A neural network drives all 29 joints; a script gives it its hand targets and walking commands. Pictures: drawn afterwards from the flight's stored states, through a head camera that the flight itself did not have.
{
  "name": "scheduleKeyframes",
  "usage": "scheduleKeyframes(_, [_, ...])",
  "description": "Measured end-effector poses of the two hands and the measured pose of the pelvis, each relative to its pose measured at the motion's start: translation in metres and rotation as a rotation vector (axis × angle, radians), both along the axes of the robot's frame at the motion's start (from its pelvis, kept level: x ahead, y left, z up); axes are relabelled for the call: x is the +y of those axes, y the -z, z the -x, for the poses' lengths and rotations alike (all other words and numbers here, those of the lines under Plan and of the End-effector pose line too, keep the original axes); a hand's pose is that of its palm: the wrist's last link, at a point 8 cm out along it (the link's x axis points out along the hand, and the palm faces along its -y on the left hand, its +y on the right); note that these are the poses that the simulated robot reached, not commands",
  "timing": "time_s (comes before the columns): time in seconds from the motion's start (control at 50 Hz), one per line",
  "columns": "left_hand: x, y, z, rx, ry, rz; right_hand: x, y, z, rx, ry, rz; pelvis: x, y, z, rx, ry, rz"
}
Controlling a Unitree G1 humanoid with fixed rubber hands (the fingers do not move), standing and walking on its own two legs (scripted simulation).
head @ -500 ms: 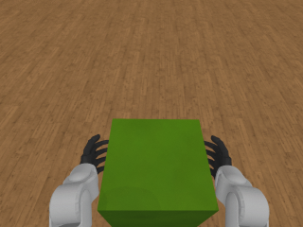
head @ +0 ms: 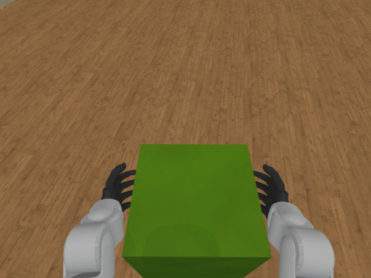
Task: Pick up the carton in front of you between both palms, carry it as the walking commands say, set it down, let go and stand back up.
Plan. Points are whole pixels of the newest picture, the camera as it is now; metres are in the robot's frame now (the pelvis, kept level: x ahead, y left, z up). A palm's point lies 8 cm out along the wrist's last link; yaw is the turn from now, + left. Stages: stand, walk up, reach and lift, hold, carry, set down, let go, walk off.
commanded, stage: carry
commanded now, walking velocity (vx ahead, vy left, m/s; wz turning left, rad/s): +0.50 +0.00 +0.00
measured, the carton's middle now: (193, 217) +0.24 +0.00 +0.01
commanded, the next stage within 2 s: none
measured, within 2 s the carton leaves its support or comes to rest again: neither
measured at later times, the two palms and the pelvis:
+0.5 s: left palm (136, 90) +0.59 +0.17 +0.07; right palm (240, 94) +0.56 -0.13 +0.08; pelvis +0.34 +0.04 +0.00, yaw -5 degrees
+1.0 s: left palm (163, 34) +0.91 +0.12 +0.08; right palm (243, 35) +0.91 -0.18 +0.08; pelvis +0.67 -0.03 +0.00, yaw +0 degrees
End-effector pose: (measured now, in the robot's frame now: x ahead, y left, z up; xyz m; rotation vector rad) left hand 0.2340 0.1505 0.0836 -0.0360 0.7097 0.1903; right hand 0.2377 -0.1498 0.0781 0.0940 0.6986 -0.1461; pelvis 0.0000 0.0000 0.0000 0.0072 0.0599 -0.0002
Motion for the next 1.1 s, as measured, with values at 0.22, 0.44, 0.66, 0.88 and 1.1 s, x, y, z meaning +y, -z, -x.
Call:
scheduleKeyframes(0.22, [-0.008,-0.03,-0.135,-0.074,0.012,0.002,-0.007,-0.029,-0.13,-0.074,0.018,0.004,-0.003,-0.017,-0.137,0.006,0.026,-0.023])
scheduleKeyframes(0.44, [0.019,0.011,-0.316,-0.038,0.068,0.052,0.02,-0.003,-0.293,-0.039,0.062,0.054,0.032,0.014,-0.306,0.0,0.075,-0.01])
scheduleKeyframes(0.66, [0.017,-0.006,-0.445,-0.012,0.109,0.059,0.019,-0.023,-0.41,-0.012,0.111,0.055,0.038,-0.019,-0.434,0.016,0.067,0.048])
scheduleKeyframes(0.88, [-0.013,-0.012,-0.598,-0.123,0.037,0.024,-0.013,-0.016,-0.584,-0.122,0.038,0.021,-0.007,0.012,-0.6,-0.006,0.028,0.012])
scheduleKeyframes(1.1, [-0.039,-0.013,-0.722,-0.005,-0.022,-0.006,-0.038,-0.01,-0.727,-0.005,-0.02,-0.01,-0.042,-0.014,-0.725,0.009,0.005,-0.026])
